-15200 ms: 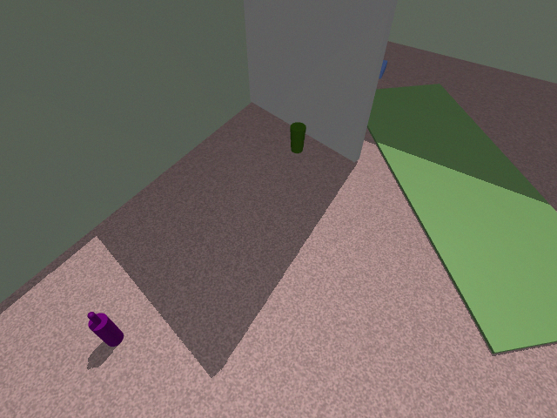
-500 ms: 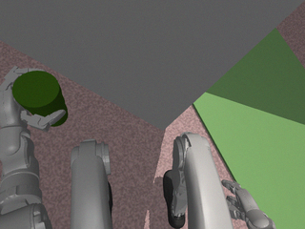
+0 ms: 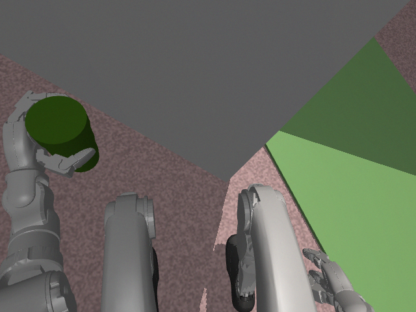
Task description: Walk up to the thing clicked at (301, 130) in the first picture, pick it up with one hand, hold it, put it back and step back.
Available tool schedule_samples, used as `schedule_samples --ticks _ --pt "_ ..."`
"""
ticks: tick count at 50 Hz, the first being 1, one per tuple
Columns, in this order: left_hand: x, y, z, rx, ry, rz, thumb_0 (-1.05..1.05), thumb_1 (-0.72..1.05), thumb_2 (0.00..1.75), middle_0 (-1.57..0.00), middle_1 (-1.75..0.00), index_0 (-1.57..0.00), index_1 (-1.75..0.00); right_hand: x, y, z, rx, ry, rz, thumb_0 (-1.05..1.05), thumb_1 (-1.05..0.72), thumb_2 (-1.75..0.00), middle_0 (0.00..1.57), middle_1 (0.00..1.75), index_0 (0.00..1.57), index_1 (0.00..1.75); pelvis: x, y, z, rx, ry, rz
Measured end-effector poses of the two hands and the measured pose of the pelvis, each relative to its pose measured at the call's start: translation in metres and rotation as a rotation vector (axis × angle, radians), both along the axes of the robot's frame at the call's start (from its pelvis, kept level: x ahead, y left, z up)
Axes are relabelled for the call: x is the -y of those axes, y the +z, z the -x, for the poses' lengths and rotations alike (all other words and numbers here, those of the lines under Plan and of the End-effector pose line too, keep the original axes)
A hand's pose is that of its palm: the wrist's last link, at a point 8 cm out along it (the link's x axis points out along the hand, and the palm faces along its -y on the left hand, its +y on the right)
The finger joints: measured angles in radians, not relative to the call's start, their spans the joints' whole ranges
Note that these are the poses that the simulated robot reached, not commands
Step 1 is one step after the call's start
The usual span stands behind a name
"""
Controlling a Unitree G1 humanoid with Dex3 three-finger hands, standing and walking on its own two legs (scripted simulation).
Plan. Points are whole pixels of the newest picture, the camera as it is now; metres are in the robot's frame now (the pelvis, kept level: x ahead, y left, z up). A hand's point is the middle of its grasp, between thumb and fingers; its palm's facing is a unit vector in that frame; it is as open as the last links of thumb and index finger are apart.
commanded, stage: lift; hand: left
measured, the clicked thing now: (71, 141) +0.42 +0.24 -0.06
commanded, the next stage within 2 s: none
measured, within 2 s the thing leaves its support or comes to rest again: neither
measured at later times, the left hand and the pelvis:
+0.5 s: hand (52, 127) +0.41 +0.24 +0.02, palm faces +0.14 -0.99 -0.04, open 11.3 cm; pelvis +0.01 +0.00 +0.04, yaw +1 degrees
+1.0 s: hand out of the picture +0.39 +0.23 +0.19, palm faces +0.17 -0.98 -0.06, open 11.3 cm; pelvis +0.03 +0.01 +0.18, yaw +2 degrees
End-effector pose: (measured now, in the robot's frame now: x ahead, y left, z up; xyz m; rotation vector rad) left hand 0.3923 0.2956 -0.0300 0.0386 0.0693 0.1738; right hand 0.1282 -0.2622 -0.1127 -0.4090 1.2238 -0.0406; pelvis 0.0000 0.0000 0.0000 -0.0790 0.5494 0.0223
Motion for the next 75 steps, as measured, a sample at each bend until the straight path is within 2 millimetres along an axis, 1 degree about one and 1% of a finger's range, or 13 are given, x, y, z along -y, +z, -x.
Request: schedule_samples --ticks 8,14,22,30,35,41,50,55,59,64,70,75 --pt "0.001 0.004 -0.001 -0.004 -0.006 0.002 0.00 -0.54 1.12 -0.69 -1.00 -0.62 -1.00 -0.001 0.005 0.004 -0.009 -0.008 0.002 0.01 -0.92 -0.91 0.20 0.30 0.20 0.30 -0.001 0.005 -0.001 -0.007 0.003 0.000" --pt "0.001 0.014 -0.002 0.005 -0.019 0.001 0.00 -0.54 1.12 -0.69 -1.00 -0.63 -1.00 -0.001 0.012 0.004 -0.008 -0.020 0.001 0.01 -0.93 -0.91 0.20 0.30 0.20 0.30 -0.001 0.013 -0.003 -0.013 0.004 0.000" --pt "0.001 0.040 0.002 0.011 -0.031 0.005 0.00 -0.54 1.12 -0.69 -1.00 -0.63 -1.00 -0.002 0.028 -0.004 0.022 -0.037 -0.006 0.01 -0.94 -0.91 0.20 0.30 0.20 0.30 -0.002 0.030 -0.005 -0.022 0.009 -0.002" --pt "0.006 0.076 0.014 -0.001 -0.036 0.001 0.00 -0.54 1.13 -0.69 -1.00 -0.62 -1.00 -0.007 0.055 -0.020 0.081 -0.048 -0.027 0.01 -0.93 -0.90 0.20 0.30 0.20 0.30 -0.002 0.058 -0.007 -0.027 0.011 -0.007" --pt "0.010 0.103 0.021 -0.006 -0.035 -0.001 0.00 -0.54 1.13 -0.69 -1.00 -0.62 -1.01 -0.012 0.078 -0.034 0.124 -0.053 -0.041 0.01 -0.92 -0.90 0.20 0.30 0.20 0.30 -0.001 0.081 -0.011 -0.027 0.012 -0.010" --pt "0.015 0.149 0.026 -0.007 -0.024 -0.008 -0.01 -0.54 1.13 -0.69 -1.00 -0.62 -1.01 -0.018 0.112 -0.051 0.164 -0.064 -0.054 0.01 -0.92 -0.90 0.20 0.30 0.20 0.30 -0.002 0.116 -0.018 -0.014 0.017 -0.013" --pt "0.018 0.227 0.029 -0.014 -0.004 -0.015 -0.01 -0.54 1.13 -0.69 -1.00 -0.62 -1.00 -0.028 0.179 -0.069 0.224 -0.084 -0.069 0.01 -0.91 -0.90 0.20 0.30 0.20 0.30 -0.006 0.178 -0.034 0.045 0.026 -0.012" --pt "0.019 0.262 0.033 -0.020 0.007 -0.001 -0.01 -0.54 1.13 -0.69 -1.00 -0.62 -1.00 -0.031 0.217 -0.073 0.254 -0.090 -0.073 0.01 -0.90 -0.90 0.20 0.30 0.20 0.30 -0.007 0.210 -0.042 0.088 0.032 -0.015" --pt "0.019 0.283 0.034 -0.022 0.015 0.010 -0.01 -0.54 1.13 -0.69 -1.00 -0.62 -1.00 -0.033 0.242 -0.075 0.273 -0.083 -0.071 0.01 -0.90 -0.90 0.20 0.30 0.20 0.30 -0.008 0.231 -0.047 0.122 0.038 -0.018" --pt "0.021 0.305 0.033 -0.027 -0.005 0.004 -0.01 -0.54 1.13 -0.69 -1.00 -0.62 -1.00 -0.033 0.268 -0.075 0.284 -0.075 -0.070 0.01 -0.90 -0.90 0.20 0.30 0.20 0.30 -0.009 0.253 -0.051 0.163 0.042 -0.022" --pt "0.024 0.330 0.034 -0.019 -0.008 0.022 -0.01 -0.54 1.13 -0.69 -1.00 -0.62 -1.00 -0.035 0.290 -0.074 0.283 -0.075 -0.076 0.01 -0.90 -0.90 0.20 0.30 0.20 0.30 -0.009 0.276 -0.057 0.202 0.045 -0.028" --pt "0.026 0.348 0.033 -0.012 -0.011 0.012 -0.01 -0.54 1.13 -0.69 -1.00 -0.62 -1.00 -0.037 0.303 -0.073 0.274 -0.071 -0.085 0.01 -0.90 -0.90 0.20 0.30 0.20 0.30 -0.008 0.290 -0.061 0.232 0.046 -0.035"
